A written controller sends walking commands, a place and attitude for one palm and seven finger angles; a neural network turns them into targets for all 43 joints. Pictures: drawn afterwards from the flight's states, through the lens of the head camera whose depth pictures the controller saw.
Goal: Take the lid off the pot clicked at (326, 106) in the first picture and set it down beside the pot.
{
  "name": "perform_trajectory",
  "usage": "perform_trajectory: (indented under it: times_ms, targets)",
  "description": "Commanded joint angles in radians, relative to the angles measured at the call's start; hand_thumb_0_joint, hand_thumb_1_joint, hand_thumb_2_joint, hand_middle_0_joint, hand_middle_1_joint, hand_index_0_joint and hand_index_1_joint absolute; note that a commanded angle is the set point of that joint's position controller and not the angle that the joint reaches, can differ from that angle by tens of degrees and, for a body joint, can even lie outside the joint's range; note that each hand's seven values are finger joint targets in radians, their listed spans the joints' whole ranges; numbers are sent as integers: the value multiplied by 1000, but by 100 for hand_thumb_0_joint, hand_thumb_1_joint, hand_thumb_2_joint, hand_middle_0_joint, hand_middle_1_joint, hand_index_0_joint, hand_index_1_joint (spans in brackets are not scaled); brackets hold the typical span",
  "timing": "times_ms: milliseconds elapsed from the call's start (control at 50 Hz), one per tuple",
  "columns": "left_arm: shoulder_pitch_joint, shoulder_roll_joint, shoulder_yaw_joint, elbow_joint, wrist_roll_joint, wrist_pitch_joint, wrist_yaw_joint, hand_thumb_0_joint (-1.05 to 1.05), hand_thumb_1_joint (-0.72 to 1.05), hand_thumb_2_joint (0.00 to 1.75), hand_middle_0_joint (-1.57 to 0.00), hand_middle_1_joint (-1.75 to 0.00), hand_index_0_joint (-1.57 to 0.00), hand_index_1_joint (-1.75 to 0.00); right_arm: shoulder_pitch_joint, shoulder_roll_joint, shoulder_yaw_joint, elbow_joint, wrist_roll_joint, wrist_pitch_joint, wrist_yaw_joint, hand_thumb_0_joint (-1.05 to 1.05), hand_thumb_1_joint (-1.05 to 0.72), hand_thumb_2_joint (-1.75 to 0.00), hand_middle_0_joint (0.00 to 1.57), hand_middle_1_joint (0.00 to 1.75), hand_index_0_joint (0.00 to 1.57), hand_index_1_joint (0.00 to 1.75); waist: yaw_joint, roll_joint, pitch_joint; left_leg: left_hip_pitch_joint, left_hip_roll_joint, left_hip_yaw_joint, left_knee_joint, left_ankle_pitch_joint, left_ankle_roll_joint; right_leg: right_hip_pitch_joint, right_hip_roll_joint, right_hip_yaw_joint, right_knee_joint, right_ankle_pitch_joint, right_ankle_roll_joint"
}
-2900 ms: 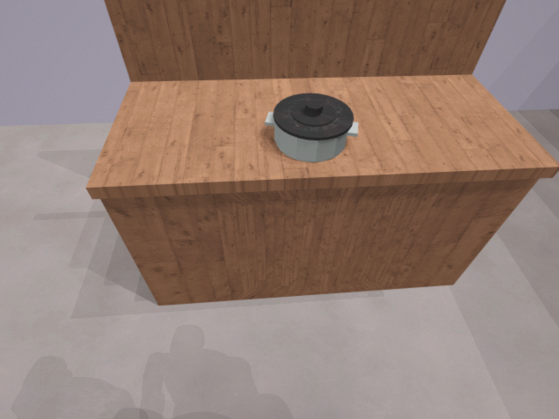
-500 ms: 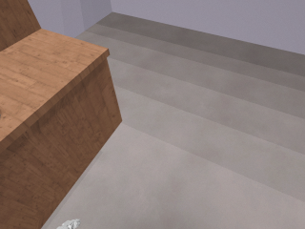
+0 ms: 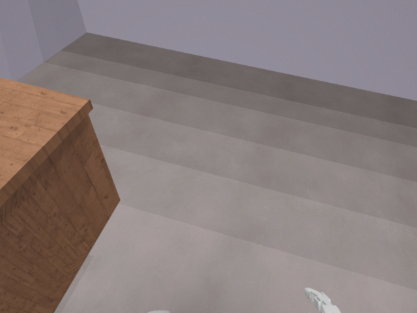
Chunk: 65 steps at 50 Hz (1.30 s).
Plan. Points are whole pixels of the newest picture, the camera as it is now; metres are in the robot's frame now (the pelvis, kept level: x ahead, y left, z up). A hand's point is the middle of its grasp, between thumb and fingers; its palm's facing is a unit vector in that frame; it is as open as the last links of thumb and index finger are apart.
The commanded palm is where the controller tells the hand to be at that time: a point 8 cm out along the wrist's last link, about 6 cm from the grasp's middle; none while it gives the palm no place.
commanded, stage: walk to a spot facing it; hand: left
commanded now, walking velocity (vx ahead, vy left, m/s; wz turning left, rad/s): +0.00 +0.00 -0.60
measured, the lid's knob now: out of the picture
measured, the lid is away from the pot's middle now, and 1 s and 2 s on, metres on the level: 0.00 0.00 0.00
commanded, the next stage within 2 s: turn to face it in 0.26 s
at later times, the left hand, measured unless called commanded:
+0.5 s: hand (179, 233) +0.32 +0.11 -0.14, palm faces -0.27 -0.92 -0.26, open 7.4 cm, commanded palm none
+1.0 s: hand (148, 265) +0.24 +0.16 -0.15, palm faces +0.06 -0.97 -0.26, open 7.4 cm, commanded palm none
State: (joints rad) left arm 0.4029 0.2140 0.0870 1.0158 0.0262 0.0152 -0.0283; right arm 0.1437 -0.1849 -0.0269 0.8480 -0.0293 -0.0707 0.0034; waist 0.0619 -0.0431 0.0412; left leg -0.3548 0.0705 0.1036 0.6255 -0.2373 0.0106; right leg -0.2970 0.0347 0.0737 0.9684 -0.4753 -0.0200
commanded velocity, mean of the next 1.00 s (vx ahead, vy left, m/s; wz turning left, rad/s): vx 0.00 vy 0.00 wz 0.20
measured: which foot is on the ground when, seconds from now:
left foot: down 0.00-0.34, up 0.36-0.64, down 0.66-1.00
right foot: up 0.00-0.34, down 0.36-0.68, up 0.70-1.00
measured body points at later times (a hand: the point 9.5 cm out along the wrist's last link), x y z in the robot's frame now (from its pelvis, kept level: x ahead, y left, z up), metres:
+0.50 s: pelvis +0.12 -0.04 +0.00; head +0.15 -0.06 +0.45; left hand +0.33 +0.15 -0.12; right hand +0.04 -0.29 -0.15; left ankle +0.11 +0.11 -0.66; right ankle +0.15 -0.14 -0.72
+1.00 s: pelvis +0.16 -0.05 +0.01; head +0.20 -0.04 +0.46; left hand +0.23 +0.21 -0.13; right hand +0.18 -0.30 -0.13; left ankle +0.18 +0.06 -0.72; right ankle +0.14 -0.20 -0.69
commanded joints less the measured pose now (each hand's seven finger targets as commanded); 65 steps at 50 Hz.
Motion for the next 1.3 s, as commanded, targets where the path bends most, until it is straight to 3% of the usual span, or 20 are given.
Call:
perform_trajectory:
  times_ms: [0, 80, 220, 280, 300, 320, 340, 360, 460, 620, 660, 680, 780, 900, 1000, 1020, 1060, 1080, 1140, 1280]
  targets:
    - [-103, 63, 20, -122, 9, -31, -21, 0, 90, 90, -20, -30, -20, -30, 141, -133, -34, 3, 5, 0, -26, 0, -90, -90, 20, 30, 20, 30, -60, 236, 56, 142, 305, -271, -441, -152, 82, -366, -133, -54, 278, 147, 27]
    - [-126, 34, 11, -125, 0, 3, -21, 0, 90, 90, -20, -30, -20, -30, 168, -131, -34, 33, 14, -6, -36, 0, -90, -90, 20, 30, 20, 30, -48, 161, -8, 190, 283, -47, -371, 316, 99, -326, -150, -93, 162, 193, 68]
    - [-290, 26, -3, -200, 3, 6, -19, 0, 90, 90, -20, -30, -20, -30, 190, -183, -66, 47, 2, 23, -23, 0, -90, -90, 20, 30, 20, 30, -94, 212, -8, 206, 289, 102, -252, 407, 81, -178, -107, -186, -210, 224, 60]
    - [-253, 71, -1, -199, 3, -9, -12, 0, 90, 90, -20, -30, -20, -30, 192, -204, -74, 44, 0, 38, -16, 0, -90, -90, 20, 30, 20, 30, -60, 158, -51, 190, 274, 135, -53, 449, 30, 18, -56, -224, -381, 263, 32]
    - [-157, 128, 9, -173, 5, -22, -4, 0, 90, 90, -20, -30, -20, -30, 195, -192, -67, 33, 4, 41, -11, 0, -90, -90, 20, 30, 20, 30, -6, 74, -112, 57, 249, 166, 142, 376, -19, 249, -82, -177, -451, 381, 0]
    - [-47, 270, 41, -154, 7, -36, 13, 0, 90, 90, -20, -30, -20, -30, 193, -127, -48, -8, 16, 46, -2, 0, -90, -90, 20, 30, 20, 30, 42, -228, -221, -237, 107, 209, 456, -209, -84, 493, -376, 228, -508, 680, -123]
    - [14, 319, 51, -139, -22, -27, 28, 0, 90, 90, -20, -30, -20, -30, 154, -141, -50, -32, 20, 57, -20, 0, -90, -90, 20, 30, 20, 30, 60, -233, -265, -288, 59, 23, 629, -453, -89, 449, -509, 354, -560, 844, -223]
    - [-31, 279, 44, -149, -18, -21, 40, 0, 90, 90, -20, -30, -20, -30, 130, -140, -46, -15, 22, 64, -26, 0, -90, -90, 20, 30, 20, 30, 43, -175, -247, -269, 73, -66, 666, -398, -74, 338, -451, 316, -593, 657, -214]
    - [-287, 134, -10, -180, 5, -22, 63, 0, 90, 90, -20, -30, -20, -30, 257, -82, -22, 110, 7, 92, -22, 0, -90, -90, 20, 30, 20, 30, -103, -81, -110, -73, 60, -56, 453, -187, -65, 14, -316, 0, -655, 439, -139]
    - [-255, 109, -4, -129, -17, -3, 61, 0, 90, 90, -20, -30, -20, -30, 265, -55, -24, 136, 11, 84, -7, 0, -90, -90, 20, 30, 20, 30, -88, -11, -22, 113, 21, -10, -87, 31, -45, -30, -297, -141, -519, 277, -40]
    - [-227, 32, -8, -161, -23, 8, 55, 0, 90, 90, -20, -30, -20, -30, 266, -171, -51, 101, -2, 78, -10, 0, -90, -90, 20, 30, 20, 30, -87, 324, 8, 60, 277, -409, -308, 205, 103, -133, -122, -230, -273, 21, 67]
    - [-277, 42, -11, -184, -15, 7, 56, 0, 90, 90, -20, -30, -20, -30, 268, -184, -55, 101, -8, 74, -21, 0, -90, -90, 20, 30, 20, 30, -112, 382, 10, 72, 324, -535, -371, 271, 180, -199, -90, -179, -77, -109, 72]
    - [-285, 35, 4, -147, -13, -7, 46, 0, 90, 90, -20, -30, -20, -30, 206, -151, -64, 99, 7, 55, -39, 0, -90, -90, 20, 30, 20, 30, -94, 165, -112, 291, 195, -313, -253, 575, 156, -287, -107, -80, 96, 28, 96]
    - [-278, 38, 6, -152, -21, 4, 49, 0, 90, 90, -20, -30, -20, -30, 167, -201, -89, 82, 4, 75, -30, 0, -90, -90, 20, 30, 20, 30, -105, 202, -115, 249, 175, -365, -253, 457, 157, -176, -73, -89, -113, 13, 106]
    - [-158, 79, 10, -137, -25, -4, 55, 0, 90, 90, -20, -30, -20, -30, 55, -237, -104, 32, 8, 94, -18, 0, -90, -90, 20, 30, 20, 30, -51, 222, -122, 100, 118, -408, -188, 340, 112, 58, -36, -109, -403, 151, 92]
    - [-107, 107, 16, -127, -24, -11, 59, 0, 90, 90, -20, -30, -20, -30, 25, -224, -103, 17, 14, 98, -14, 0, -90, -90, 20, 30, 20, 30, -22, 156, -122, 11, 77, -390, -142, 220, 72, 173, -60, -106, -557, 246, 88]
    - [-94, 268, 38, -152, 1, -18, 69, 0, 90, 90, -20, -30, -20, -30, 0, -118, -85, -41, 18, 100, -3, 0, -90, -90, 20, 30, 20, 30, 0, -311, -52, -304, -136, -126, 267, -362, -60, 234, -510, 304, -757, 240, -86]
    - [-115, 242, 33, -164, -3, -14, 73, 0, 90, 90, -20, -30, -20, -30, -23, -164, -95, -43, 6, 110, 0, 0, -90, -90, 20, 30, 20, 30, -5, -186, -41, -268, -81, -187, 442, -353, -45, 119, -534, 264, -735, 243, -129]
    - [-224, 169, 10, -194, -2, -26, 69, 0, 90, 90, -20, -30, -20, -30, 4, -160, -89, -2, 4, 121, 19, 0, -90, -90, 20, 30, 20, 30, -76, -168, 7, -265, -38, -144, 610, -195, -69, 82, -374, 32, -650, 412, -96]
    - [-103, 229, 15, -176, 7, -21, 62, 0, 90, 90, -20, -30, -20, -30, -142, -131, -63, -55, 16, 122, 36, 0, -90, -90, 20, 30, 20, 30, -5, -154, -5, -160, -53, -33, 310, -214, -85, 159, -394, -70, -610, 563, -101]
